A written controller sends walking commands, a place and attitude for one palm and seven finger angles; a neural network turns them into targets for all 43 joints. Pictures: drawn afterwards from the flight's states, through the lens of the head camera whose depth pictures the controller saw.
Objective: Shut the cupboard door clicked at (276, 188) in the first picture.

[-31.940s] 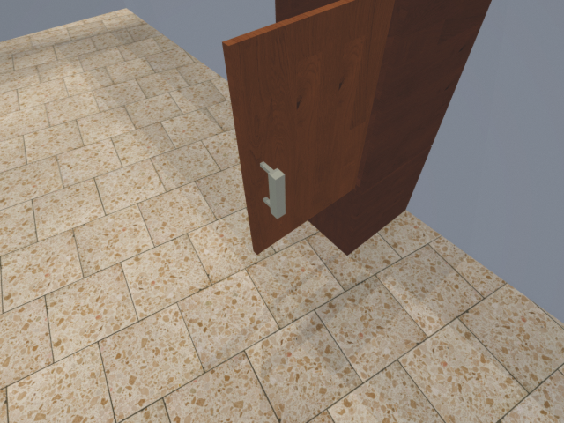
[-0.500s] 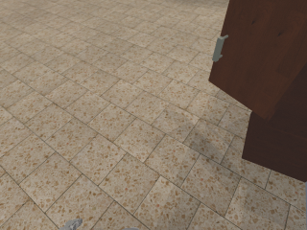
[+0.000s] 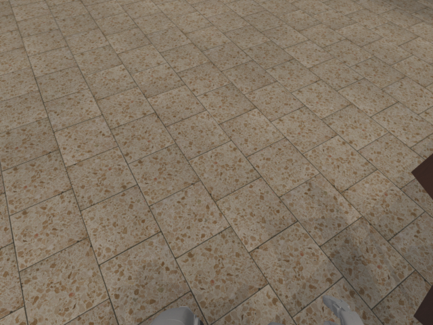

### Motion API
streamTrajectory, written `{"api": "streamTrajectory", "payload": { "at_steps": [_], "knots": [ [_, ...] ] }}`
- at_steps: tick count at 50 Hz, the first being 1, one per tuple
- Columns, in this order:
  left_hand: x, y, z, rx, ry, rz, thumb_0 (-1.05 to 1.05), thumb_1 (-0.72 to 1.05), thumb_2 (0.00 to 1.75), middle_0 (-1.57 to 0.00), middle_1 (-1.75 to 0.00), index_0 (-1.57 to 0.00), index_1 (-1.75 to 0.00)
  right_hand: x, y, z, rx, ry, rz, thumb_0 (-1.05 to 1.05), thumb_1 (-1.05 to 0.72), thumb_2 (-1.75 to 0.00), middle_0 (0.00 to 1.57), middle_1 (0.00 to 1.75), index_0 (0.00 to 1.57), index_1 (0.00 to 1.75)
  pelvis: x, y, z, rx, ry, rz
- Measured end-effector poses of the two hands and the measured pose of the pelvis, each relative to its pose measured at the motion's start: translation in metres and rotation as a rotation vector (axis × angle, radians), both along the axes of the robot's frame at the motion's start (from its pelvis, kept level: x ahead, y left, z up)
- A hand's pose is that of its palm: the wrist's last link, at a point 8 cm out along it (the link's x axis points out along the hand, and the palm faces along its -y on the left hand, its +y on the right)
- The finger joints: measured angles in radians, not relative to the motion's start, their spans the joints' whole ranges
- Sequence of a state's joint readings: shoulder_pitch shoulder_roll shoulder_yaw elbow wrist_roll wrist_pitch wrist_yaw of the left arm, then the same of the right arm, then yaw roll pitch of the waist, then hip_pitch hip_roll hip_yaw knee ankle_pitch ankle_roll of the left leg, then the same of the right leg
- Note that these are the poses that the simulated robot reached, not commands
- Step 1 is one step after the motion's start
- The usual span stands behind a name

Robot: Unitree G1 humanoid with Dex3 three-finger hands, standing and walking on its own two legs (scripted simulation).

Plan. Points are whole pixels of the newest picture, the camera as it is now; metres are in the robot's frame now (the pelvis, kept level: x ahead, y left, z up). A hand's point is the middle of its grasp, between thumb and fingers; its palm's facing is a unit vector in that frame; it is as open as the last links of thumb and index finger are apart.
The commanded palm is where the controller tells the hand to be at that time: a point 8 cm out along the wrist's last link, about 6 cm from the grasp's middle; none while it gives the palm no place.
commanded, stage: walk to a spot facing it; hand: left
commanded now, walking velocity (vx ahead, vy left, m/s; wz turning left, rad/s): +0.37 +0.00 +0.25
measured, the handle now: out of the picture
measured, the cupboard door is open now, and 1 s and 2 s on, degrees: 63 63 63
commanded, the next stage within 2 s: turn to face it in 0.22 s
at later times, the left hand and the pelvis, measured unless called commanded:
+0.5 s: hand (167, 241) +0.29 +0.14 -0.14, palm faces +0.09 -0.98 -0.20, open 7.4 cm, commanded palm none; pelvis +0.22 -0.04 +0.02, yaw +4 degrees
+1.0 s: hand (156, 191) +0.42 +0.20 -0.14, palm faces -0.15 -0.97 -0.20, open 7.4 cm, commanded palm none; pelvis +0.30 +0.01 +0.03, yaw -13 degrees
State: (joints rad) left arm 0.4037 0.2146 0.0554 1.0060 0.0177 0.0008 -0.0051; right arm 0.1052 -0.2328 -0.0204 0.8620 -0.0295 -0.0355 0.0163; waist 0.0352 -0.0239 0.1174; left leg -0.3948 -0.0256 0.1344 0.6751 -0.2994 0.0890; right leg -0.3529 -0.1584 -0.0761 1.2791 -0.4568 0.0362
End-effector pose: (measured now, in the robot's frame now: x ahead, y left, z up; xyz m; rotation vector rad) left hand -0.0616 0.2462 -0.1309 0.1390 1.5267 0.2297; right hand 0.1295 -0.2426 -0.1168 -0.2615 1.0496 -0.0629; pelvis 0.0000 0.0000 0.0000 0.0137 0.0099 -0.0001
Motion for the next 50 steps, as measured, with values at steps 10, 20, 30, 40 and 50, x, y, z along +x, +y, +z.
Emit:
{"api": "streamTrajectory", "payload": {
  "at_steps": [10,20,30,40,50],
  "knots": [
    [0.219,-0.009,0.026,-0.015,-0.392,-0.069,0.01,0.91,0.9,-0.19,-0.3,-0.2,-0.29,-0.002,0.003,0.006,0.013,0.205,-0.081,0.0,-0.92,-0.9,0.2,0.3,0.2,0.3,0.086,-0.005,0.023,-0.003,-0.005,0.057],
    [0.352,-0.046,0.023,0.005,-0.475,-0.12,0.01,0.9,0.9,-0.2,-0.3,-0.2,-0.29,0.037,-0.029,-0.02,0.028,0.398,-0.151,0.01,-0.91,-0.9,0.2,0.3,0.2,0.3,0.19,-0.035,0.007,-0.006,0.004,0.085],
    [0.325,-0.039,0.018,0.001,-0.213,-0.026,0.0,0.94,0.9,-0.2,-0.3,-0.21,-0.29,0.171,-0.017,0.003,0.019,0.231,-0.109,0.0,-0.91,-0.9,0.2,0.3,0.19,0.3,0.25,-0.028,0.025,-0.012,0.016,0.034],
    [0.363,-0.002,-0.004,-0.063,-0.123,-0.08,0.01,0.91,0.9,-0.2,-0.3,-0.2,-0.29,0.237,0.022,0.017,-0.004,0.055,-0.151,0.0,-0.91,-0.9,0.2,0.3,0.2,0.3,0.287,0.007,0.018,-0.052,-0.005,-0.099],
    [0.481,0.003,0.019,-0.042,-0.282,-0.277,0.01,0.91,0.9,-0.19,-0.3,-0.2,-0.29,0.199,0.003,0.023,-0.026,0.104,-0.331,0.0,-0.91,-0.9,0.2,0.3,0.2,0.3,0.303,0.011,0.026,-0.057,-0.001,-0.229]
  ]
}}
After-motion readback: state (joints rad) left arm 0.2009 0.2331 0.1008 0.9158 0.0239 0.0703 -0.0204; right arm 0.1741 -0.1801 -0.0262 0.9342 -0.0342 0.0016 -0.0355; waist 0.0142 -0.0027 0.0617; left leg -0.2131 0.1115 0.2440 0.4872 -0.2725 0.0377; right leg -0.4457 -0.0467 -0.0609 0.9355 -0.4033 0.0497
